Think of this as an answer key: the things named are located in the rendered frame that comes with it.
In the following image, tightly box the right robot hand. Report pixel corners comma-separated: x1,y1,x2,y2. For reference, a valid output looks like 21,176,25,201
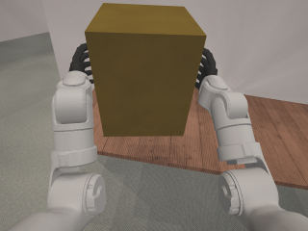
195,48,218,89

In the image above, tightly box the left robot forearm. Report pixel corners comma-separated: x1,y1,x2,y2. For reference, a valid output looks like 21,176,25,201
47,70,98,208

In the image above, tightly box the left robot upper arm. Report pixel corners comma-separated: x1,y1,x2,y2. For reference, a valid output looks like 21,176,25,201
6,171,107,231

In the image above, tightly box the table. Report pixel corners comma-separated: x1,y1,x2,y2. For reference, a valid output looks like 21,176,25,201
92,87,308,191

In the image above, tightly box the right robot forearm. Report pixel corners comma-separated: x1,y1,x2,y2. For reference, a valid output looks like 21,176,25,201
197,75,279,203

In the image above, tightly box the right robot upper arm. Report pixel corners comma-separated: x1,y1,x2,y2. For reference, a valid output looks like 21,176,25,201
218,167,308,231

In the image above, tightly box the carton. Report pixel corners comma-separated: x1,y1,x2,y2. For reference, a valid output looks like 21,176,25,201
85,3,207,137

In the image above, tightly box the left robot hand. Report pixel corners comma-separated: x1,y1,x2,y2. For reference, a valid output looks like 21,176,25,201
69,43,94,84

